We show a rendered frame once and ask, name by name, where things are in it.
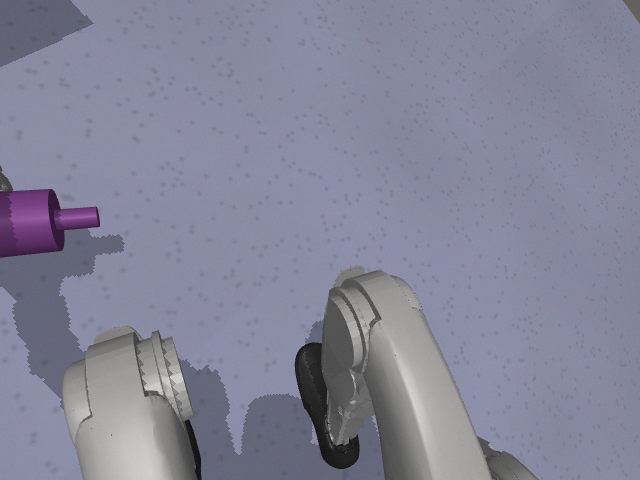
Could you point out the left robot foot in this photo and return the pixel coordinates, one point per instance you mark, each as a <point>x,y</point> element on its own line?
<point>195,449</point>

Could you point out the bottle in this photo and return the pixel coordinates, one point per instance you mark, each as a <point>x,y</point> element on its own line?
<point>32,222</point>

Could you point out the right robot foot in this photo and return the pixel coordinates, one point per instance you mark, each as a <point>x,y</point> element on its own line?
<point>313,393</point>

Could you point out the right robot hand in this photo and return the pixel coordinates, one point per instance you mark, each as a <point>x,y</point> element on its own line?
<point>504,466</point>

